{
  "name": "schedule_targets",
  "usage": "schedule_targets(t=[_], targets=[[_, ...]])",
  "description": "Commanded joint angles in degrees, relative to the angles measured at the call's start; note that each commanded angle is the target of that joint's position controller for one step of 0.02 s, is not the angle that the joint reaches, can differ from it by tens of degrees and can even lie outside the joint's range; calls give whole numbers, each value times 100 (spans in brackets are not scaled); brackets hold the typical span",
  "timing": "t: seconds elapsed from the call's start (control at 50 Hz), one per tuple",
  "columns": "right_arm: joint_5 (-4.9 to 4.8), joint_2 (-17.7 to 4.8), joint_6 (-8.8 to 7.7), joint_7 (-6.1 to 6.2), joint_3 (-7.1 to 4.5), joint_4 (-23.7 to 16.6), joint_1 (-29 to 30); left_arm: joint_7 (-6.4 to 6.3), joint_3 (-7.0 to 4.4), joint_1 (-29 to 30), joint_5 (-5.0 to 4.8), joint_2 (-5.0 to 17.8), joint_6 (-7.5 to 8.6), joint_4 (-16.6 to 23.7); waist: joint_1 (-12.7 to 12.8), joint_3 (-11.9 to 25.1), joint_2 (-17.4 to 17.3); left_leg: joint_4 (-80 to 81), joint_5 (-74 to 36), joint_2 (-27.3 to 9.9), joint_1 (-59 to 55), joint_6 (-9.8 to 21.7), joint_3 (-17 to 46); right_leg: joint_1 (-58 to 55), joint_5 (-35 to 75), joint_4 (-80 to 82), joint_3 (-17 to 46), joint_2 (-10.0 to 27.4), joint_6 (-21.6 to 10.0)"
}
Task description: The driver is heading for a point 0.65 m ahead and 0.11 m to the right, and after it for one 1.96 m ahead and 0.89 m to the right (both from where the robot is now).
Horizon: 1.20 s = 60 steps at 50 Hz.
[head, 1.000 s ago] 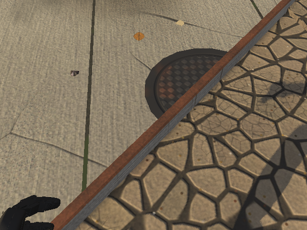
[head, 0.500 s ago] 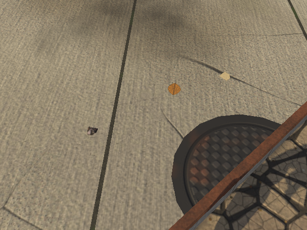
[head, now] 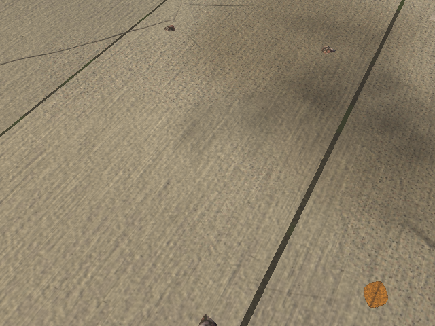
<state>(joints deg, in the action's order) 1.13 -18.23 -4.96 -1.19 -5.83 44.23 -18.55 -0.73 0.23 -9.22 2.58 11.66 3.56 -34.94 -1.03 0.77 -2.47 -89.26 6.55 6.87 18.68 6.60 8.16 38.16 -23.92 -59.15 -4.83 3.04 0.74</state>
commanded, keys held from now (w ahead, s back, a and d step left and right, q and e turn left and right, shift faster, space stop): w+q+shift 0.06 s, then w+e+shift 0.40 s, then e+shift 0.54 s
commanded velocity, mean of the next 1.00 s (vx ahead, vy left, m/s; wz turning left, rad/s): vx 0.67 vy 0.00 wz -0.42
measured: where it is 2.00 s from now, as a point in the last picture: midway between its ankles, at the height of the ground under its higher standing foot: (221, 201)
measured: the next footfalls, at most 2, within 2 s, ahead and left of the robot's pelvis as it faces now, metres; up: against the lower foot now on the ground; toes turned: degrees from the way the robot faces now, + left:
left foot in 0.34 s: +0.49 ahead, +0.11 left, +0.00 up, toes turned +4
right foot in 0.70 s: +0.88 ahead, -0.09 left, +0.00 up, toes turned -13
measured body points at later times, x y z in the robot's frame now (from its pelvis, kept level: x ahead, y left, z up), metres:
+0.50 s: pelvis +0.49 +0.02 +0.07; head +0.52 +0.02 +0.52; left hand +0.56 +0.29 -0.06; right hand +0.56 -0.25 -0.05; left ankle +0.45 +0.10 -0.66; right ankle +0.41 -0.12 -0.55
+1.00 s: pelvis +0.81 -0.02 +0.07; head +0.86 -0.06 +0.51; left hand +1.07 +0.18 -0.02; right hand +0.94 -0.35 +0.01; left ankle +1.02 +0.11 -0.60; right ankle +0.84 -0.08 -0.66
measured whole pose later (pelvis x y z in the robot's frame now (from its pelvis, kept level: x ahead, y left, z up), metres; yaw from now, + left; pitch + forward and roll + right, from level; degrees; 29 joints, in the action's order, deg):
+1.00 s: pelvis +0.81 -0.02 +0.07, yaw -30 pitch +3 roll +1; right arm 0.6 -14.8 -2.9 2.0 -1.0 33.2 3.9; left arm -2.2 -4.6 -11.9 -1.9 17.8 -1.8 -35.2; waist 2.9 -4.2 -0.2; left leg -51.7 15.2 1.1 39.1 -5.8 13.9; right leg 21.8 -6.6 -27.8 12.6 -12.8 -6.5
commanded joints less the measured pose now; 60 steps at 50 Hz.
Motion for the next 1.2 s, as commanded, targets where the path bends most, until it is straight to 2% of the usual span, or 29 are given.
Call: schedule_targets(t=[0.02, 0.06, 0.1, 0.16, 0.22, 0.26, 0.3, 0.32, 0.34, 0.36, 0.38, 0.42, 0.54, 0.58, 0.6, 0.64, 0.68, 0.7, 0.72, 0.74, 0.76, 0.8, 0.86, 0.92, 1.0, 1.08, 1.14, 1.18, 1.2], targets=[[245, 780, 120, -98, 347, -1130, 589, -1, -224, -1044, 23, 32, 157, -523, 156, 88, 482, -1863, 582, -758, 3233, 45, -132, -2696, -1015, 3579, 3582, 1560, -851], [67, 836, 305, -146, 411, -1399, 1001, 18, -222, -1542, 47, -67, 290, -1079, 45, -332, 270, -1535, 1033, -861, 3628, 158, -142, -2537, 281, 3752, 2370, 1491, -618], [35, 818, 367, -107, 487, -1635, 1594, 106, -230, -1703, 3, -35, 441, -1422, 10, -521, 332, -354, 1027, -779, 3633, 250, 118, -2243, 857, 4314, 1415, 1131, -416], [108, 245, 320, -167, 439, -1814, 2066, 50, -340, -1417, -152, 577, 540, -1406, -139, -739, 437, 2389, 50, -584, 2735, 46, -319, -2104, 1979, 5241, 321, 638, -523], [43, 369, 189, -386, 557, -1677, 2276, 53, -432, -1640, -270, 1060, 492, -1461, -37, -522, 273, 4640, -883, -616, 559, -15, -1432, -2116, 3043, 6102, 97, 658, -858], [107, 137, 148, -287, 482, -1546, 2239, 99, -511, -1889, -248, 1442, 428, -1510, -24, -233, 549, 5050, -311, -327, 183, 60, -1543, -3301, 5918, 5350, 50, 850, -901], [180, -217, 82, -104, 291, -1112, 720, 36, -569, -1906, -220, 1738, 294, -1551, -827, 639, 938, 5701, 129, -184, -1392, 143, -1260, -3581, 7163, 2991, 64, 887, -728], [276, -477, 58, 0, 166, -842, -143, 18, -581, -1821, -244, 1683, 243, -1483, -1268, 1080, 984, 5771, 153, -623, -2777, 131, -867, -2633, 5916, 1414, 116, 648, -662], [394, -956, 18, 116, 60, -701, -587, 75, -439, -1926, -95, 806, 208, -1218, -938, 1704, -81, 5507, 1370, -2122, -3967, -4, 739, -1258, 844, -655, 403, 54, -739], [394, -1167, -3, 134, 34, -803, -523, 89, -353, -2448, -455, 485, 206, -905, -504, 2730, -1152, 6454, 1339, -3376, -4788, 516, 3470, 98, -229, -2499, 992, -392, -667], [272, -760, 27, 129, 31, -778, -207, 28, -439, -1812, -389, 861, 184, -853, -554, 2026, -300, 6915, 1608, -3076, -4011, 533, 3048, 631, 534, -2591, 972, -104, -687], [209, -162, -119, 103, 182, -492, 205, 97, -390, -1273, -290, 714, 138, -881, -216, 463, 242, 7195, 573, -2533, -2315, 398, 1532, 552, 1005, -2036, 936, 215, -614], [-68, 163, -318, 145, 309, 19, 160, 276, -332, -505, -48, 298, -263, -452, 391, -623, -200, 7656, -3581, -2026, -1121, -42, -1120, 590, 1201, -783, 442, 297, -368], [-92, 45, -312, 200, 302, -24, 641, 383, -238, -233, -87, 225, -195, -311, 542, -672, -305, 7699, -3350, -1509, -573, -280, -2023, -374, 2206, 981, 71, 66, -416], [-164, -250, -203, 371, 195, -310, 1215, 364, -342, -261, -598, 465, -44, -365, 513, -533, -307, 7315, -3600, -1351, -430, -458, -2108, -869, 2742, 1440, -76, -185, -313], [-233, -911, -156, 546, 47, -363, 995, 430, -469, -696, -474, 770, 1, -376, 725, 244, -442, 6516, -4892, -1530, -773, -617, -1995, -2067, 3165, 1966, -352, -653, -334], [-335, -1073, -83, 513, -33, -482, 1114, 419, -765, -1898, -400, 1428, -140, -585, 1336, 873, -474, 4747, -5093, -1570, -665, -724, -1842, -3695, 3257, 2148, -220, -882, -651], [-354, -758, -97, 416, 48, -491, 1165, 332, -866, -2460, -381, 1634, -230, -776, 1583, 844, 238, 2954, -2261, -1174, 116, -894, -1793, -4723, 3965, 2579, 283, -630, -924], [-120, -89, -128, 260, 218, -541, 1268, 176, -858, -2281, -352, 1754, -292, -745, 1398, 260, 1746, 557, 2855, -124, 1295, -1090, -1752, -4910, 5986, 2832, 1106, -209, -1231], [-85, 209, -189, 158, 381, -775, -363, 190, -715, -1399, 89, 2072, -83, -179, 133, 1532, 2231, -854, 3336, 36, 2291, -1160, -366, -5752, 7720, 2648, 3801, 1199, -2521], [-96, -506, -216, 112, 337, -876, -283, 246, -783, -881, 66, 2002, -86, 273, 396, 2540, 1372, -847, 2807, -120, 2223, -1038, 290, -5885, 5933, 3408, 4709, 1551, -2897], [-68, -826, -78, 219, 213, -984, 511, 270, -706, -131, -366, 1605, -76, 506, 35, 1341, -287, 264, 2129, -534, 2286, -962, 205, -4191, 3310, 3920, 4304, 924, -2410], [2, -715, 169, 322, 182, -1073, 829, 153, -695, 26, -374, 1507, -135, 500, -183, 532, -160, 1477, 2028, -654, 1702, -1133, 170, -2457, 4496, 3945, 3421, 352, -2027], [19, -222, 166, 361, 291, -1216, 1333, -92, -756, -128, -417, 1584, -284, 390, -86, 809, -39, 3075, 1358, -418, 1447, -1261, -38, -2226, 5410, 3579, 2869, -181, -1618], [-100, -160, 244, 331, 279, -1245, 1829, -303, -798, -52, -495, 1578, -606, 492, 98, 1166, 561, 4286, 285, -154, 1148, -1287, 60, -2433, 4259, 3329, 2978, -445, -977], [-92, -241, 184, 297, 198, -1275, 2179, -279, -766, -105, -416, 1351, -661, 597, 258, 750, 1057, 5194, 305, -146, 1032, -1199, 346, -2595, 3119, 3169, 3670, -389, -932], [-127, -372, 81, 234, 64, -1067, 1738, -205, -742, 178, -432, 1261, -650, 755, 18, 654, 1088, 6724, -461, -351, -217, -938, 286, -2248, 1970, 2588, 3813, -659, -718], [16, -681, 200, 289, 11, -1181, 1538, -157, -553, -389, -344, 713, -643, 736, 281, 892, -570, 6720, -2387, -2325, -2004, 118, 1888, -485, -1686, 363, 2252, -1690, -228], [190, -701, 233, 276, -26, -1111, 1296, -53, -690, -706, -380, 1297, -581, 878, 522, 1308, -1587, 6999, -2010, -3269, -1821, 965, 3207, -128, -1624, -747, 1960, -1274, 61]])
